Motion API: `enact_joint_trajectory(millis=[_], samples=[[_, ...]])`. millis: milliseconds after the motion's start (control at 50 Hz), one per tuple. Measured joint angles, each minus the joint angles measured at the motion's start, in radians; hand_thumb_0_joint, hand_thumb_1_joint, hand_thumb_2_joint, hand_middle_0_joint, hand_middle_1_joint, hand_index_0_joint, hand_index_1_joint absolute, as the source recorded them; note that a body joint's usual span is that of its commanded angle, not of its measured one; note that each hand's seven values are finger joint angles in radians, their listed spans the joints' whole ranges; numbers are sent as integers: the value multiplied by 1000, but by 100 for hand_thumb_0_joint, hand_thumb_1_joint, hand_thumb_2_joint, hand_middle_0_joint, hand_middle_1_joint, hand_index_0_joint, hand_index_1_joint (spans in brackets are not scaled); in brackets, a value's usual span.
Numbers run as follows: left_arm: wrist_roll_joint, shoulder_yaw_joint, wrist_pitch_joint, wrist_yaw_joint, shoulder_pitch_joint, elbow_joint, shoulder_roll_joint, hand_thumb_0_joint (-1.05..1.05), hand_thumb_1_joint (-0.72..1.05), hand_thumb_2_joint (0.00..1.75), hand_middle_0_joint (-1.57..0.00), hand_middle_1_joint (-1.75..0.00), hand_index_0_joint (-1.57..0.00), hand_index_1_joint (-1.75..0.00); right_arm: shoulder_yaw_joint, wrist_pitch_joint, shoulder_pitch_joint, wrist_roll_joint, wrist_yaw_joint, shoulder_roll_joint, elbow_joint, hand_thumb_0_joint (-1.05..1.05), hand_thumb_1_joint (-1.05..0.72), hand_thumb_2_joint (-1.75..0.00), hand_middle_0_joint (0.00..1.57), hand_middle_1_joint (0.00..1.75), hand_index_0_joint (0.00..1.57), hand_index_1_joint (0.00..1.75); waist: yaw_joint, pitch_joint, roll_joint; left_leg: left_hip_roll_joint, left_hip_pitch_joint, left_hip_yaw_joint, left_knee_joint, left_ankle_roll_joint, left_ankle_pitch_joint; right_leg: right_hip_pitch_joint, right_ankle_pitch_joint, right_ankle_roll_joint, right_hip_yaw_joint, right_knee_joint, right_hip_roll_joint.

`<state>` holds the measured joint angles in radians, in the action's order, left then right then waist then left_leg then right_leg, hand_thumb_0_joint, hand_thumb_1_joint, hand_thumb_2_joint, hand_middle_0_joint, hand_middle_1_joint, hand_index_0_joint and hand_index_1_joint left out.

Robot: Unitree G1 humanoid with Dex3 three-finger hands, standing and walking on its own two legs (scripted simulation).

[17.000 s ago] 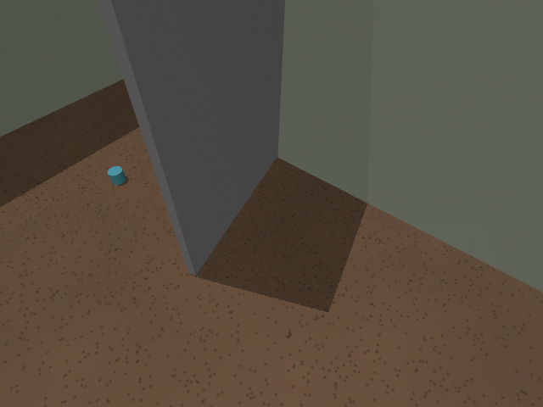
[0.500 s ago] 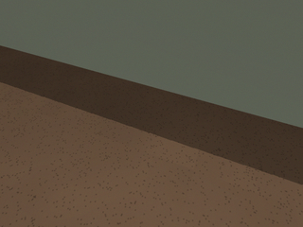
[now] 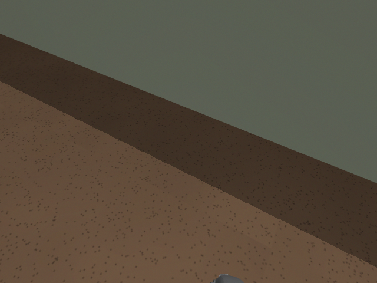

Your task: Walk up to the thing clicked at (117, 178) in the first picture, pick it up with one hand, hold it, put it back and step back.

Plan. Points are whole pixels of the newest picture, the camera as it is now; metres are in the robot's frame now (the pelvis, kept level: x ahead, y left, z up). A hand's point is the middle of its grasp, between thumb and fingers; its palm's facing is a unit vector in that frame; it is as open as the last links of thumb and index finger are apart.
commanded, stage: walk up
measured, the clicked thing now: out of the picture -0.04 -1.03 -0.74
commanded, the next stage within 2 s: none
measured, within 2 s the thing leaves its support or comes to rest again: neither
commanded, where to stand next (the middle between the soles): +0.89 +0.05 m, yaw +8 degrees
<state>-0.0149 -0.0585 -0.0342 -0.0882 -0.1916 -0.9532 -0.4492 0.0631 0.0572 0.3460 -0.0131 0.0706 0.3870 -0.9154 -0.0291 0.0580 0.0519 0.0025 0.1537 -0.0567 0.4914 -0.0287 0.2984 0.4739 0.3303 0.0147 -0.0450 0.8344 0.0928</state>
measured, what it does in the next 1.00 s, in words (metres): walks ahead: right foot, then left foot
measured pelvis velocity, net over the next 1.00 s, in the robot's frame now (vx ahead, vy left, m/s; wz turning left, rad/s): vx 0.48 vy -0.01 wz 0.13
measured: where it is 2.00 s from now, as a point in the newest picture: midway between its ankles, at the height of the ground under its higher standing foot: (169, 177)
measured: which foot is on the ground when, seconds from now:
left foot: down 0.00-0.16, up 0.18-0.56, down 0.58-1.00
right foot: up 0.00-0.12, down 0.14-0.62, up 0.64-1.00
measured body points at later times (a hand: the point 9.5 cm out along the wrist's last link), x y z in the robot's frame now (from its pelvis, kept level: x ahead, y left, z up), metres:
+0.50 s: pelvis +0.25 -0.03 +0.00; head +0.26 -0.02 +0.45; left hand +0.21 +0.31 -0.10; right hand +0.41 -0.33 -0.10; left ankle +0.37 +0.14 -0.71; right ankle +0.19 -0.14 -0.73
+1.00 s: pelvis +0.48 -0.01 -0.01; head +0.49 -0.01 +0.44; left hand +0.51 +0.33 -0.11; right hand +0.57 -0.32 -0.12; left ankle +0.40 +0.13 -0.73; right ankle +0.62 -0.13 -0.72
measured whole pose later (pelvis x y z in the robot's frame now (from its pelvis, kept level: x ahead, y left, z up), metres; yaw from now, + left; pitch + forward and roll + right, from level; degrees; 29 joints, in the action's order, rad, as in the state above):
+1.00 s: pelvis +0.48 -0.01 -0.01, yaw +8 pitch -3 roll +2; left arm -0.01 -0.06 -0.05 -0.09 -0.28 -0.89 -0.43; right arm 0.05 0.07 0.34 0.00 0.06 0.42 -0.83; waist -0.02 0.06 0.02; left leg 0.04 0.11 -0.08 0.54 0.00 0.38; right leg 0.45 0.16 0.02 -0.03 0.63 0.11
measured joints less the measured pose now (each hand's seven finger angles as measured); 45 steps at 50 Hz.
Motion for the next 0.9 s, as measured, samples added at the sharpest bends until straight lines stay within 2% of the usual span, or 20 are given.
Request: enact_joint_trajectory(millis=[60, 120, 140, 160, 200, 220, 260, 320, 380, 440, 500, 540, 580, 600, 620, 660, 680, 720, 800, 900], samples=[[-2, -3, 0, -8, 1, 11, 13, 1, 90, 90, -20, -30, -20, -30, -4, 4, 18, 2, 0, 2, 10, 1, -90, -90, 21, 30, 20, 30, -5, 4, -22, -2, -52, 12, -21, 15, 32, 7, -80, 0, 7, -117, 5], [-3, -10, -10, -7, -4, 18, 16, 1, 90, 90, -20, -30, -20, -30, -6, 2, 30, 3, -2, 8, 20, 1, -90, -90, 21, 30, 20, 30, -2, 1, -49, 14, -85, 27, 18, 39, 102, -39, -125, 8, -10, -223, -11], [-4, -14, -18, -3, -6, 24, 16, 1, 90, 90, -20, -30, -20, -30, -6, 1, 34, 3, -5, 12, 24, 1, -90, -90, 21, 30, 20, 30, 2, 0, -61, 27, -80, 37, 69, 37, 142, -64, -161, 14, -20, -249, -24], [-6, -20, -30, 4, -4, 30, 20, 1, 90, 90, -20, -30, -20, -30, -6, -3, 30, 5, -10, 16, 22, 1, -90, -90, 21, 30, 20, 30, 7, 6, -83, 49, -51, 49, 169, 22, 170, -72, -175, 15, -39, -226, -38], [-4, -20, -47, 19, -6, 48, 32, 0, 90, 90, -20, -30, -20, -30, -9, -17, 7, 8, -22, 17, 12, 1, -90, -90, 21, 30, 20, 30, 23, 15, -98, 28, 52, 98, 428, -1, 176, -93, -117, 18, -61, -183, -42], [0, -14, -51, 22, -13, 55, 40, 0, 90, 90, -20, -30, -20, -30, -11, -20, -7, 9, -24, 21, 7, 1, -90, -90, 21, 30, 20, 30, 33, 16, -104, 13, 104, 109, 531, -7, 153, -117, -100, 20, -69, -191, -41], [3, -3, -54, 27, -37, 63, 56, 0, 90, 90, -20, -30, -20, -30, -10, -19, -33, 12, -24, 34, 4, 1, -91, -90, 21, 30, 20, 30, 49, 13, -118, 7, 191, 110, 623, -12, 81, -178, -90, 22, -81, -242, -45], [4, 5, -57, 31, -82, 64, 65, 0, 90, 90, -20, -30, -20, -30, -3, -12, -65, 10, -14, 49, 18, 1, -91, -90, 21, 30, 20, 30, 64, 2, -129, 27, 290, 105, 573, 1, 1, -265, -93, 21, -100, -335, -54], [2, 5, -60, 34, -123, 65, 58, 0, 90, 90, -20, -30, -20, -30, 6, -12, -91, 3, 0, 54, 38, 1, -91, -90, 20, 30, 20, 30, 76, 1, -119, 48, 350, 104, 442, 23, -45, -332, -79, 24, -116, -395, -58], [-2, -3, -58, 35, -153, 67, 42, 0, 90, 90, -20, -30, -20, -30, 10, -18, -112, -2, 12, 54, 50, 1, -91, -90, 20, 30, 20, 30, 89, 11, -101, 70, 374, 89, 301, 28, -106, -389, -44, 15, -132, -419, -60], [-4, -8, -53, 35, -177, 69, 22, 0, 90, 90, -20, -30, -20, -30, 13, -23, -132, -3, 22, 50, 56, 1, -91, -90, 20, 30, 20, 30, 101, 21, -83, 82, 355, 60, 172, 17, -163, -438, 14, -4, -149, -406, -58], [-4, -9, -46, 36, -193, 68, 12, 1, 90, 90, -20, -30, -20, -30, 14, -25, -144, -3, 25, 46, 60, 1, -91, -90, 20, 30, 20, 30, 108, 21, -71, 78, 325, 34, 120, 3, -165, -467, 66, -19, -158, -379, -52], [-1, -6, -37, 40, -211, 66, 2, 1, 90, 90, -20, -30, -20, -30, 14, -21, -153, -6, 26, 44, 69, 1, -91, -90, 20, 30, 20, 30, 111, 15, -56, 58, 280, 8, 84, -16, -161, -481, 134, -31, -160, -321, -36], [1, -5, -30, 45, -213, 62, -4, 1, 90, 90, -20, -30, -20, -30, 16, -13, -164, -10, 22, 36, 73, 1, -91, -90, 20, 30, 20, 30, 109, 23, -32, 37, 271, -3, 101, -16, -174, -466, 171, -23, -152, -244, -7], [6, -3, -19, 51, -205, 55, 1, 1, 90, 90, -20, -30, -20, -30, 16, -4, -172, -17, 16, 33, 85, 1, -91, -90, 20, 30, 20, 30, 106, 34, -20, 25, 272, -13, 142, -14, -142, -421, 167, -3, -123, -118, 15], [17, 11, -2, 58, -185, 44, 17, 1, 90, 90, -20, -30, -20, -30, 14, 12, -175, -2, 4, 26, 110, 1, -91, -90, 20, 30, 20, 30, 85, 44, -30, 23, 262, -4, 185, -14, -85, -299, 153, 20, -24, 154, -17], [19, 19, 1, 59, -176, 43, 17, 1, 90, 90, -20, -30, -20, -30, 10, 15, -171, 9, -2, 16, 117, 1, -91, -90, 20, 30, 20, 30, 78, 45, -25, 21, 240, -4, 174, -12, -74, -243, 132, 27, 15, 249, -32], [25, 24, -3, 56, -161, 50, 17, 1, 90, 90, -20, -30, -20, -30, -5, 17, -155, 21, -13, -3, 121, 1, -91, -90, 21, 30, 20, 30, 70, 42, -9, 15, 184, -9, 125, -9, -70, -148, 80, 32, 58, 323, -33], [21, 21, -12, 40, -136, 75, 16, 1, 91, 90, -20, -30, -20, -30, -25, 25, -110, 18, -18, -19, 116, 1, -91, -90, 21, 30, 20, 30, 60, 34, 7, 11, 85, -18, 36, -5, -63, -20, 12, 11, 69, 223, 4], [5, 12, -5, 16, -107, 79, 19, 0, 91, 90, -20, -30, -20, -30, -23, 29, -54, 12, -15, -5, 106, 1, -90, -90, 21, 30, 20, 30, 36, 27, -5, 16, -2, -26, -9, 5, -20, 36, -75, -5, 40, -9, 35]])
